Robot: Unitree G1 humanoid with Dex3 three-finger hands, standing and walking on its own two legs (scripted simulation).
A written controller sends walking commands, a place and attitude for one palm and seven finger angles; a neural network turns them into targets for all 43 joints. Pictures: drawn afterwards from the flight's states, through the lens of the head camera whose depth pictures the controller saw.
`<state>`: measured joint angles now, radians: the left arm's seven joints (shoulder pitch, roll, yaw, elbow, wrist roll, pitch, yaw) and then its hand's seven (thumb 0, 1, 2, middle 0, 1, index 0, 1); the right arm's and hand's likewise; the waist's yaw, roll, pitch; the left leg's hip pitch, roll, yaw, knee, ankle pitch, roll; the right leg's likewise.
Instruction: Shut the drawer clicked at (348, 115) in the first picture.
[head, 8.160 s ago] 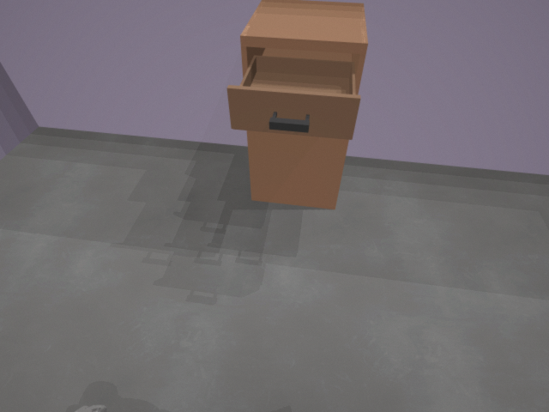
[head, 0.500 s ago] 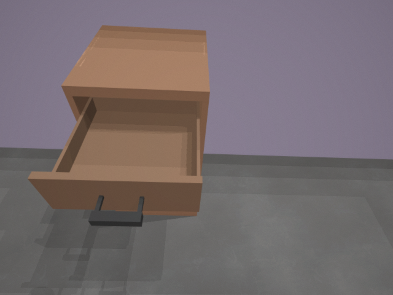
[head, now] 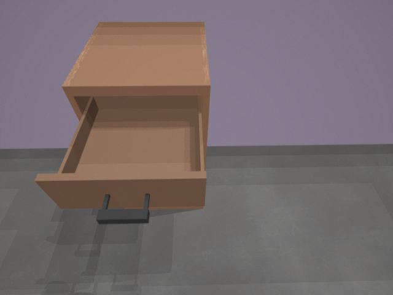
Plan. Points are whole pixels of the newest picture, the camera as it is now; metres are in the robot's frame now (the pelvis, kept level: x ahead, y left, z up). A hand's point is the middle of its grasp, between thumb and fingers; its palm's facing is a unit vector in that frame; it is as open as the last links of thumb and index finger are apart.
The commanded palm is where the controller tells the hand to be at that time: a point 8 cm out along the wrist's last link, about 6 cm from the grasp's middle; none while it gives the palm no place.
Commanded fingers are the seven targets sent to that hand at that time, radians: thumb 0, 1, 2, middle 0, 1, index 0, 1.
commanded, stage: come to a stop and stand still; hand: left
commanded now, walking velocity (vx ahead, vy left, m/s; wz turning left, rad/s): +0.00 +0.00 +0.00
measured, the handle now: (125, 207) +0.32 +0.19 -0.06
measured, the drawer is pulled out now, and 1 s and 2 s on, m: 0.30 0.30 0.30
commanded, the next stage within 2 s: look again from close up in 0.44 s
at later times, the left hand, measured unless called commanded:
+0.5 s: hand out of the picture -0.05 +0.21 -0.17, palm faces +0.02 -0.98 -0.21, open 7.3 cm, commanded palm none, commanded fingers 0.00 0.90 0.90 -0.20 -0.30 -0.20 -0.30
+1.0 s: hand out of the picture -0.03 +0.17 -0.17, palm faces +0.03 -0.99 -0.15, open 7.3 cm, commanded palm none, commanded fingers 0.00 0.90 0.90 -0.20 -0.30 -0.20 -0.30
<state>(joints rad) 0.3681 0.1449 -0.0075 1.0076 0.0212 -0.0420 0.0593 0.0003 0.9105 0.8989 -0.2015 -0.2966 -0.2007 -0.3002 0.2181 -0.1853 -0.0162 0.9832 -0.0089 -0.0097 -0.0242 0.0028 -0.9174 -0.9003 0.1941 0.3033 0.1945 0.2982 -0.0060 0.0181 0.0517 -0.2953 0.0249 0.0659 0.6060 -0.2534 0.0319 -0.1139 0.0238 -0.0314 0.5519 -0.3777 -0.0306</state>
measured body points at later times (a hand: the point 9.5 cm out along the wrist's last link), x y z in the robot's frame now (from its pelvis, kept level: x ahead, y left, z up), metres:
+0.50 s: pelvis -0.03 +0.03 +0.00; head -0.02 +0.03 +0.45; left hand -0.05 +0.26 -0.15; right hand -0.03 -0.19 -0.15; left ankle +0.02 +0.11 -0.73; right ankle -0.06 -0.10 -0.73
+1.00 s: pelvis -0.01 +0.01 +0.01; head +0.00 +0.02 +0.46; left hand -0.03 +0.22 -0.16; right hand +0.00 -0.21 -0.15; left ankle +0.02 +0.11 -0.73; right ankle -0.06 -0.10 -0.73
